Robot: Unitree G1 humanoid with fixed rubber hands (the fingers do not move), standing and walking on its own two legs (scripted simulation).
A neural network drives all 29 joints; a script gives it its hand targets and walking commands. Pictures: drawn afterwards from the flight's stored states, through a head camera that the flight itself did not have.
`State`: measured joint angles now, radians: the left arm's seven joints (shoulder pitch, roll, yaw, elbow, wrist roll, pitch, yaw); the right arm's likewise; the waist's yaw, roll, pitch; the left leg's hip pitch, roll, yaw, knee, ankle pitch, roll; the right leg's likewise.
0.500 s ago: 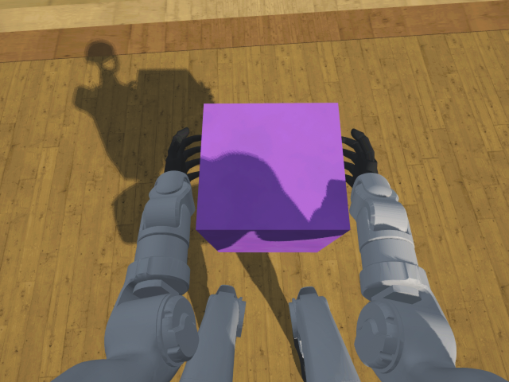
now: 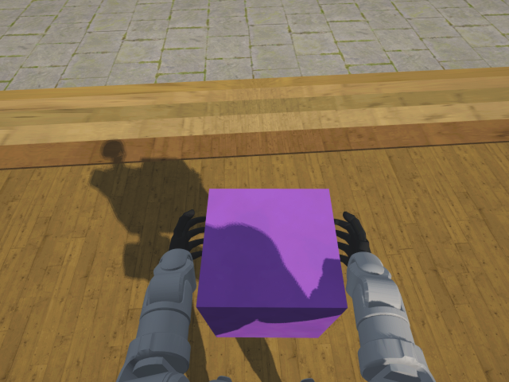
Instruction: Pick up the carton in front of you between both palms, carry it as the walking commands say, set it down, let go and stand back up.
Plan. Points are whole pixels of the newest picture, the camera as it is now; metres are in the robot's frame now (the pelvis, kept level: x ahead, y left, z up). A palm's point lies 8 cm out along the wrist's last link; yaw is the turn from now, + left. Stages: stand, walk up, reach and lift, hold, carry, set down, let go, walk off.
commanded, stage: reach and lift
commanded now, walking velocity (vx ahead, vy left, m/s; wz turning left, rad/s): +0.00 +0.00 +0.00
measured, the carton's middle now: (267, 269) +0.33 +0.00 -0.09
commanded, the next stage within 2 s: hold in 1.24 s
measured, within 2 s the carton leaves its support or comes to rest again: neither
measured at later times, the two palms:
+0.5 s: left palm (168, 251) +0.29 +0.15 +0.06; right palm (373, 255) +0.29 -0.15 +0.06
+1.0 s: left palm (167, 243) +0.30 +0.15 +0.07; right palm (374, 245) +0.30 -0.15 +0.07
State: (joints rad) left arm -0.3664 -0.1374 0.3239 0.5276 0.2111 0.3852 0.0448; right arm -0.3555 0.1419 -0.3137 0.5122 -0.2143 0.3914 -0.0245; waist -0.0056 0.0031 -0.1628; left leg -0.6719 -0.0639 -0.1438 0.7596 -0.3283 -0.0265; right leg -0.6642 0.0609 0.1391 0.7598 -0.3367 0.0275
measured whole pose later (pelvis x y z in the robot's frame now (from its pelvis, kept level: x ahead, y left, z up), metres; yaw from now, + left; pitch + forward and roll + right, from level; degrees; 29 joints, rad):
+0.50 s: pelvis -0.01 +0.00 +0.03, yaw +0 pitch -3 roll +0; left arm -0.33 -0.16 0.32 0.41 0.30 0.61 0.00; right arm -0.32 0.17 -0.30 0.40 -0.30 0.61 0.02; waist -0.01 0.00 -0.01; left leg -0.20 -0.04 -0.15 0.48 -0.22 -0.02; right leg -0.19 0.04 0.14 0.48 -0.23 0.02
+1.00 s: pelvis +0.01 +0.00 +0.04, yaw +0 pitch -4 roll +0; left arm -0.26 -0.15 0.24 0.31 0.28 0.66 0.01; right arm -0.26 0.15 -0.23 0.30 -0.27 0.67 0.01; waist 0.00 0.00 -0.01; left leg -0.11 -0.04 -0.14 0.39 -0.20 -0.02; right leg -0.10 0.03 0.14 0.38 -0.21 0.02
